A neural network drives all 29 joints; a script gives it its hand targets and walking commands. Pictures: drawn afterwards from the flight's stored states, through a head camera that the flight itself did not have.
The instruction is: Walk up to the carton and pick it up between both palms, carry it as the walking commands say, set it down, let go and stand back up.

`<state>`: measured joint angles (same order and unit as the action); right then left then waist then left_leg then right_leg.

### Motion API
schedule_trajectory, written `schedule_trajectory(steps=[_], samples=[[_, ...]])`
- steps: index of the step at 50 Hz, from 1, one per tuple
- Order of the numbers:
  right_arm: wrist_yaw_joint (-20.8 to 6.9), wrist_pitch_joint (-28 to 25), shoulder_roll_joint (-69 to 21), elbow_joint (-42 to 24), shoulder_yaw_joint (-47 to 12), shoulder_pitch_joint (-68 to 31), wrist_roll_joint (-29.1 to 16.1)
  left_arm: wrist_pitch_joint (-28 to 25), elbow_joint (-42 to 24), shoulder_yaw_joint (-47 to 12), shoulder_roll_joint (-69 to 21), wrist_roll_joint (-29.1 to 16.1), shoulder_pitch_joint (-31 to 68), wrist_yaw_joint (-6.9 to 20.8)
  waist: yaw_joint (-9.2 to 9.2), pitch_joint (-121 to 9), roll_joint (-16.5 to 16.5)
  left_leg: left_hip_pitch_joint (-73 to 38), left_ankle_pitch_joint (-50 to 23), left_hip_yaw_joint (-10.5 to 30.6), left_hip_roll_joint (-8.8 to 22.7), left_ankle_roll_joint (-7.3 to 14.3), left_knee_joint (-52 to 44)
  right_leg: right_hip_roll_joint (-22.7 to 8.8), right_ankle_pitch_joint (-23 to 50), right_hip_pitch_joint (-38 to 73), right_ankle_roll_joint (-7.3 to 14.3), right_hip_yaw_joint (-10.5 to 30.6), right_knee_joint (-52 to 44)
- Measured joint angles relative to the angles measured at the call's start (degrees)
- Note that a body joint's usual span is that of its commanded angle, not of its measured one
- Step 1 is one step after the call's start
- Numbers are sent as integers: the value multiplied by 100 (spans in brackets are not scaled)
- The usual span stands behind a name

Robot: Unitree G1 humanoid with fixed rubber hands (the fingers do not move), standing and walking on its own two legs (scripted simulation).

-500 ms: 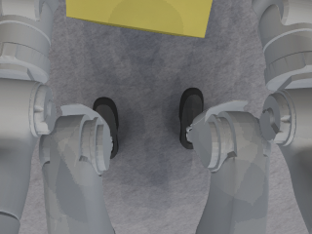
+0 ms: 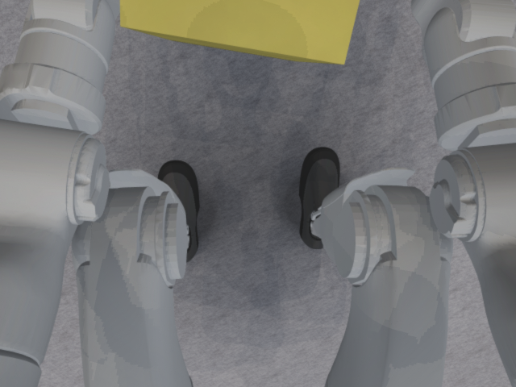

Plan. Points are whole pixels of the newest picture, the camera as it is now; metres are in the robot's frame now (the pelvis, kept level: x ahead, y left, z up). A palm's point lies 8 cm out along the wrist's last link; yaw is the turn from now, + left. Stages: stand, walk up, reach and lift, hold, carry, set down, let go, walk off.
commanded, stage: reach and lift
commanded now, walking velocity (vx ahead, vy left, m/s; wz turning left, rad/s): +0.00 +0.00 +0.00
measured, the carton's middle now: out of the picture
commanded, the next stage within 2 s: none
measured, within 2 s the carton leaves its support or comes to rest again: leaves its support in 0.88 s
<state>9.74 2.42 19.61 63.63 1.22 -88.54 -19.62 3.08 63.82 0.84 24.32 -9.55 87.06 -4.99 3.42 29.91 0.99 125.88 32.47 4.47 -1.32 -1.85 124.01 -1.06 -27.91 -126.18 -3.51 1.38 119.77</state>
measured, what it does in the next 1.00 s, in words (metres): stands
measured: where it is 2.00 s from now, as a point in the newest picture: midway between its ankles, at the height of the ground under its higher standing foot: (249, 221)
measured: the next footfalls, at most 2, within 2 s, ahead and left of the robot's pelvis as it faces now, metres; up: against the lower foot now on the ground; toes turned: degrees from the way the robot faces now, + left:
none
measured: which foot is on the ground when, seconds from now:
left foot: down 0.00-1.00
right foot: down 0.00-1.00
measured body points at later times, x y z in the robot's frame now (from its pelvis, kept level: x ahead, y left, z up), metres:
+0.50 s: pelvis +0.00 +0.00 -0.01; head +0.39 +0.02 +0.20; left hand +0.56 +0.15 -0.22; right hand +0.57 -0.15 -0.20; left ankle +0.11 +0.13 -0.35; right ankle +0.14 -0.14 -0.35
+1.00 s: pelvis +0.00 +0.00 -0.01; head +0.37 +0.03 +0.22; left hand +0.56 +0.15 -0.20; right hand +0.58 -0.14 -0.16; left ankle +0.11 +0.13 -0.35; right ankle +0.14 -0.14 -0.35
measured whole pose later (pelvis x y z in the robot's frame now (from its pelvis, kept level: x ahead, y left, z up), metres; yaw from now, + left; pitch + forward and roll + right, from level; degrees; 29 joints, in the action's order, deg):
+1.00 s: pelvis +0.00 +0.00 -0.01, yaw +0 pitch +30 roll -3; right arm 8.5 8.4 14.0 60.7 16.5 -91.7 -8.3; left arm 13.9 59.1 0.5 21.6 -9.5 87.7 -4.4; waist 1.8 30.0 1.2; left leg 124.5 32.5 4.8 -1.8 -1.9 126.6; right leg -0.8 -28.0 -124.5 -3.5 1.4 122.2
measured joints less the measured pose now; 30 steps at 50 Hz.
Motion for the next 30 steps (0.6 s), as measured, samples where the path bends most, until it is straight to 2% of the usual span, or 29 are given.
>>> schedule_trajectory(steps=[11, 19, 30], samples=[[0, -8, -221, 85, -5, -227, 45, -6, 35, -39, -229, 0, 131, -25, -114, -3, -1, -2, 0, 1, 0, 0, 0, 3, 0, 5, 0, 0, -3], [-8, -48, -405, 300, 789, -341, 476, 62, 97, -41, -270, 0, 168, -24, -126, -5, 1, 6, 1, 2, -2, 0, 3, 5, 0, 6, 0, 0, -8], [-278, 200, -441, 303, 1571, -382, 1123, 301, 80, -38, -268, 0, 198, 288, -163, -36, 20, 118, -4, 23, -38, 0, 204, 8, -9, -84, 0, 1, 182]])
